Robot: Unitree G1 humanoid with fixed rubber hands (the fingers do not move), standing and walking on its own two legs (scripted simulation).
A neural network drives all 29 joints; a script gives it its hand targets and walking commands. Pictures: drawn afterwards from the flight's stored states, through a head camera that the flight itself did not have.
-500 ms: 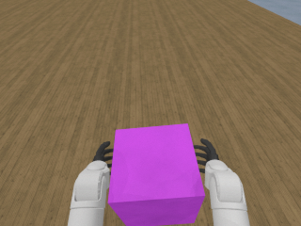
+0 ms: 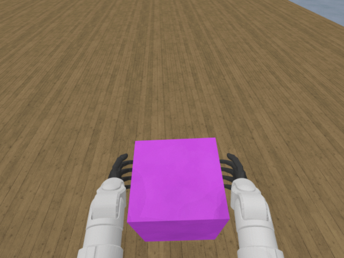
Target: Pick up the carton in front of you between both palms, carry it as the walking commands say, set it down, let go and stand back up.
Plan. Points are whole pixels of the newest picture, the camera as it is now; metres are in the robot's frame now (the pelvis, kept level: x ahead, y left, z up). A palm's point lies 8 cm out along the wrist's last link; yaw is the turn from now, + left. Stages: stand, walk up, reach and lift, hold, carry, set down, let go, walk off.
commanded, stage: carry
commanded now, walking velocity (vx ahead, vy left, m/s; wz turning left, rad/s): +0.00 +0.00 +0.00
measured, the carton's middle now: (177, 193) +0.33 +0.00 -0.05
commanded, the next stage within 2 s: hold in 0.64 s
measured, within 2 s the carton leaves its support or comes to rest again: neither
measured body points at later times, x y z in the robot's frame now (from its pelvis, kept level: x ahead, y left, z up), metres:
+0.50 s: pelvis -0.01 +0.01 +0.00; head -0.03 +0.01 +0.45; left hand +0.30 +0.16 +0.03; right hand +0.30 -0.14 +0.03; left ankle -0.05 +0.09 -0.73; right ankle +0.08 -0.12 -0.73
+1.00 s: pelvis -0.01 -0.02 +0.01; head -0.03 -0.04 +0.46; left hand +0.25 +0.20 +0.04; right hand +0.33 -0.09 +0.04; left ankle -0.05 +0.09 -0.73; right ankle +0.08 -0.14 -0.73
